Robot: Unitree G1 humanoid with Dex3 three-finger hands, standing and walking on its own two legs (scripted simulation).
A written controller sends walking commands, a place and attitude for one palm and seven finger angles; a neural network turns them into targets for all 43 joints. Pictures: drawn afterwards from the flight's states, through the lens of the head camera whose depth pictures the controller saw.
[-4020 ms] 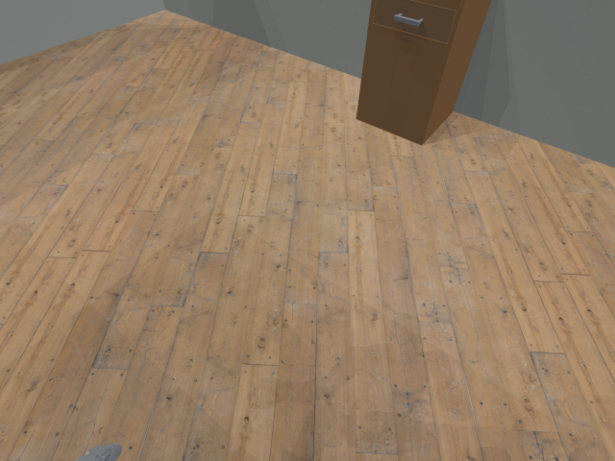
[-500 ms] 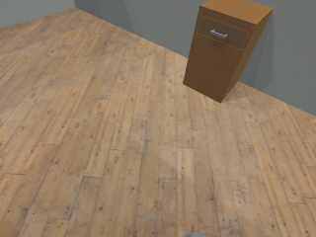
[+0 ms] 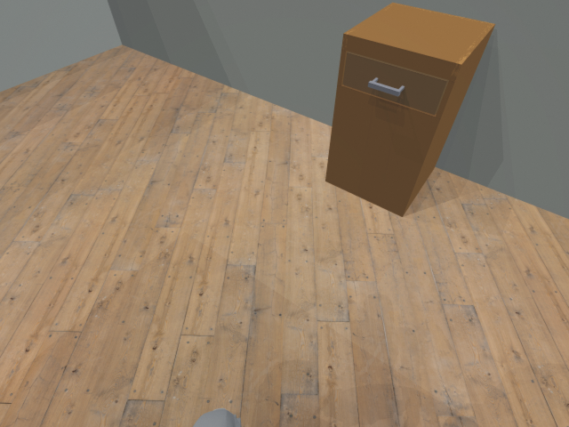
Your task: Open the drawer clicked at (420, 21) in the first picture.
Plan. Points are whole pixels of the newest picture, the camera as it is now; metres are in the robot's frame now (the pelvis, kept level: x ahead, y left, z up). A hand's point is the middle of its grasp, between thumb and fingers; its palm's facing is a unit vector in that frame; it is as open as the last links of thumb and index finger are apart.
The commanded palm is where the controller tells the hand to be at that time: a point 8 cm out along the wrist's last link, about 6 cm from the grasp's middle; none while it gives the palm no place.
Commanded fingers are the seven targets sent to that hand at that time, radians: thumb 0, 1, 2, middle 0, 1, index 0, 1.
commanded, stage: walk to a spot facing it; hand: left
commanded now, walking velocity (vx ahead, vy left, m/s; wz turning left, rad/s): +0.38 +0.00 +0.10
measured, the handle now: (386, 86) +1.27 -0.34 -0.15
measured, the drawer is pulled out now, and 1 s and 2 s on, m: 0.00 0.00 0.00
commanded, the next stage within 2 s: turn to face it in 0.94 s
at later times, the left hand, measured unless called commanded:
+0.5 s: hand (148, 371) +0.25 +0.26 -0.17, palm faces +0.07 -0.98 -0.17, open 7.4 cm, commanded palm none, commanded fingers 0.00 0.90 0.90 -0.20 -0.30 -0.20 -0.30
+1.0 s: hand (222, 246) +0.52 +0.16 -0.15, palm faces +0.00 -0.97 -0.24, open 7.1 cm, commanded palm none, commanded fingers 0.00 0.90 0.90 -0.20 -0.30 -0.20 -0.30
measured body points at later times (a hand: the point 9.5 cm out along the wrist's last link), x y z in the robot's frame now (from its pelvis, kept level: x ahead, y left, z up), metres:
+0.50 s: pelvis +0.21 +0.07 +0.01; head +0.22 +0.09 +0.46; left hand +0.24 +0.31 -0.15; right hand +0.21 -0.16 -0.14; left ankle +0.20 +0.14 -0.74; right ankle +0.25 -0.09 -0.65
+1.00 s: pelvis +0.43 -0.02 +0.00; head +0.44 -0.05 +0.45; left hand +0.52 +0.21 -0.13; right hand +0.40 -0.24 -0.17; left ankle +0.43 +0.14 -0.65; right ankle +0.43 -0.09 -0.74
